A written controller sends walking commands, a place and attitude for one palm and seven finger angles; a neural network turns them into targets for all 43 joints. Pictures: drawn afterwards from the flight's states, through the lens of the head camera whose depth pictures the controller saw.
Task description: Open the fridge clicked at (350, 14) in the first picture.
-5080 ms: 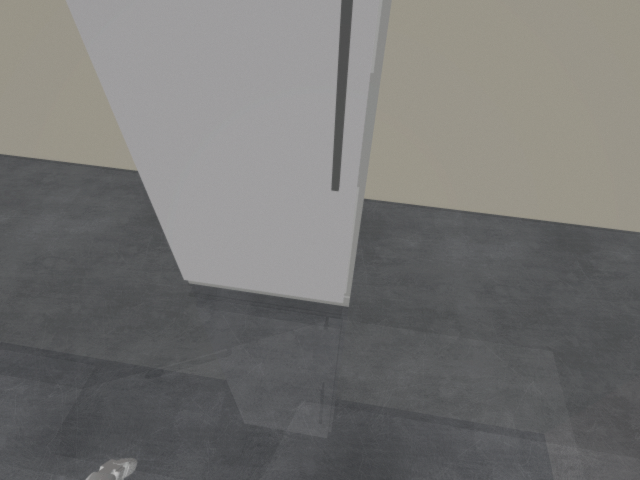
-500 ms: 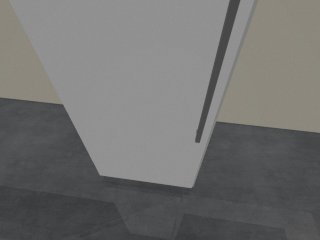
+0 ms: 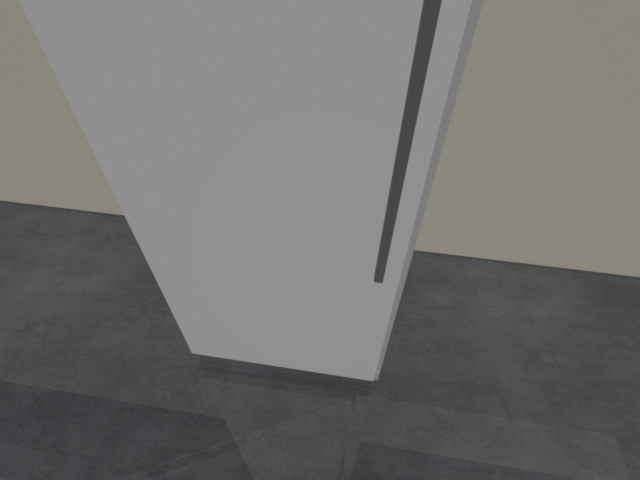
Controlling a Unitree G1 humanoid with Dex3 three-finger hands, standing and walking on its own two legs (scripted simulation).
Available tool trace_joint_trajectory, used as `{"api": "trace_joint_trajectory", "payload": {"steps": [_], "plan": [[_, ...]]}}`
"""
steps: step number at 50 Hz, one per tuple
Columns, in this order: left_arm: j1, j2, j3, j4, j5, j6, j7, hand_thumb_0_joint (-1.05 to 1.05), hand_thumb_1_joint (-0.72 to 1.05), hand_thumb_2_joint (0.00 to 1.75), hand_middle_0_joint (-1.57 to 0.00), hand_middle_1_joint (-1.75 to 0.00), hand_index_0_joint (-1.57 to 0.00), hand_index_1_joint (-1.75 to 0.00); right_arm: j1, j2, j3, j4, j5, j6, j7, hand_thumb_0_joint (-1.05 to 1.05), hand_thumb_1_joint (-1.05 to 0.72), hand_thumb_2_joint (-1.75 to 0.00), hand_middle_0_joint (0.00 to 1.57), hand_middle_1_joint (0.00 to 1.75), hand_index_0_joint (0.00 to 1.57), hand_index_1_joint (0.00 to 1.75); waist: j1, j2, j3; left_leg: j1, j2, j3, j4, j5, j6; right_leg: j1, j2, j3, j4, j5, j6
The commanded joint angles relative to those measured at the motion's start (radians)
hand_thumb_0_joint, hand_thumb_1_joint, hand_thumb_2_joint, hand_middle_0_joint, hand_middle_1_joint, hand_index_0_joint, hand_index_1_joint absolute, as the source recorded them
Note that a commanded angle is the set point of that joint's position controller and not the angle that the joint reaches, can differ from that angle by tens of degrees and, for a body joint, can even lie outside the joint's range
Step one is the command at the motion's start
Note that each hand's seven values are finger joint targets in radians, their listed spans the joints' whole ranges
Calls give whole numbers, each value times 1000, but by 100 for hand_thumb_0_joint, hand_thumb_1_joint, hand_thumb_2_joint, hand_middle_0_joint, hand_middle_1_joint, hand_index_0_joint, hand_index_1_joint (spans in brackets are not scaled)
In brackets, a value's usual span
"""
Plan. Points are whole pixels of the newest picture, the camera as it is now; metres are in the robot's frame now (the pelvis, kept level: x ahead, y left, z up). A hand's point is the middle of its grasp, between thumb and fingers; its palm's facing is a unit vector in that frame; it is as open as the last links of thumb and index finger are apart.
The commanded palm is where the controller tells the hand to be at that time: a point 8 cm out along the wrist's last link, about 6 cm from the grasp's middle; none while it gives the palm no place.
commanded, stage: look again from close up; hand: right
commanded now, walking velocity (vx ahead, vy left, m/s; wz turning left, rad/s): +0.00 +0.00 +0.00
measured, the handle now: (398, 170) +0.52 -0.08 +0.13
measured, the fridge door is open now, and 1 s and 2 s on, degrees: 0 0 0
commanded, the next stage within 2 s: shuffle to correct the standing spot in 1.38 s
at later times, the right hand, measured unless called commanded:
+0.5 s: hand out of the picture -0.03 -0.18 -0.17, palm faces +0.02 +0.98 -0.20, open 7.3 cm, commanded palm none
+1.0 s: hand out of the picture -0.01 -0.17 -0.17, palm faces +0.02 +0.98 -0.20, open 7.3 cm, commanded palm none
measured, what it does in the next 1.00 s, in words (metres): stands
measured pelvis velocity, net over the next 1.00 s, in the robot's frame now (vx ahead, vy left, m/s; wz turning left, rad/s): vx -0.02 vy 0.01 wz -0.01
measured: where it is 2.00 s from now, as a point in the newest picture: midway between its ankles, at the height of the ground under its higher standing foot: outside the picture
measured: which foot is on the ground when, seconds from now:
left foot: down 0.00-1.00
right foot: down 0.00-1.00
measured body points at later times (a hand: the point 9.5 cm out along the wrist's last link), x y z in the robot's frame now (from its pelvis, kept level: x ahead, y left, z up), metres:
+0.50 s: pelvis -0.02 +0.00 +0.01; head -0.02 -0.01 +0.45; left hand +0.02 +0.24 -0.14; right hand -0.03 -0.24 -0.16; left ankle -0.01 +0.14 -0.73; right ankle +0.03 -0.10 -0.73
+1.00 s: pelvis -0.02 +0.01 +0.01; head -0.02 +0.00 +0.46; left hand +0.00 +0.24 -0.15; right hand -0.01 -0.22 -0.15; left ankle -0.01 +0.14 -0.73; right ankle +0.03 -0.10 -0.73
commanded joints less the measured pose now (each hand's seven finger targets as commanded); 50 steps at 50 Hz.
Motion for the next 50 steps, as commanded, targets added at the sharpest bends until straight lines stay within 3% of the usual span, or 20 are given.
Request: {"api": "trace_joint_trajectory", "payload": {"steps": [1, 8, 14, 17, 25, 33, 43, 50], "plan": [[25, 136, 31, -68, 1, -20, -1, 0, 90, 90, -20, -30, -20, -30, 68, -106, -23, -50, -8, -6, 1, 0, -90, -90, 20, 30, 20, 30, -17, -36, 63, -41, 26, -33, -89, -6, 56, -75, -104, 164, -226, -137, -16], [16, 154, 32, -62, -3, -26, -2, 0, 90, 90, -20, -30, -20, -30, 79, -122, -25, -48, -6, -11, 6, 0, -90, -90, 20, 30, 20, 30, -18, -13, 28, -30, 41, -39, -111, 24, 53, -46, -102, 158, -226, -105, -15], [10, 155, 30, -39, -6, -25, -4, 0, 90, 90, -20, -30, -20, -30, 88, -128, -22, -28, -5, -14, 9, 0, -90, -90, 20, 30, 20, 30, -17, -19, 36, -45, 51, -51, -140, 14, 54, -35, -96, 151, -229, -107, -10], [8, 157, 28, -27, -8, -27, -3, 0, 90, 90, -20, -30, -20, -30, 93, -133, -22, -17, -4, -18, 9, 0, -90, -90, 20, 30, 20, 30, -15, -7, 17, -41, 59, -56, -151, 41, 54, -3, -94, 138, -209, -40, -9], [0, 158, 25, 2, -8, -22, -4, 0, 90, 90, -20, -30, -20, -30, 92, -134, -19, 11, -3, -18, 11, 0, -90, -90, 20, 30, 20, 30, -14, -16, 48, -62, 60, -61, -174, -3, 52, -8, -95, 137, -232, -84, 0], [0, 148, 22, 19, -10, -27, -4, 0, 90, 90, -20, -30, -20, -30, 86, -136, -20, 22, -2, -24, 9, 0, -90, -90, 20, 30, 20, 30, -16, 5, 22, -39, 69, -62, -182, 50, 53, 21, -91, 118, -204, 31, 4], [1, 134, 18, 36, -8, -19, -5, 0, 90, 90, -20, -30, -20, -30, 72, -131, -21, 23, -1, -20, 9, 0, -90, -90, 20, 30, 20, 30, -18, 4, 63, -54, 66, -62, -199, -6, 53, -6, -86, 119, -220, -23, 12], [13, 129, 19, 41, -7, -19, -4, 0, 90, 90, -20, -30, -20, -30, 75, -123, -24, 20, -1, -19, 10, 0, -90, -90, 20, 30, 20, 30, -19, -5, 52, -46, 64, -60, -197, -3, 54, -6, -89, 124, -227, -35, 11]]}}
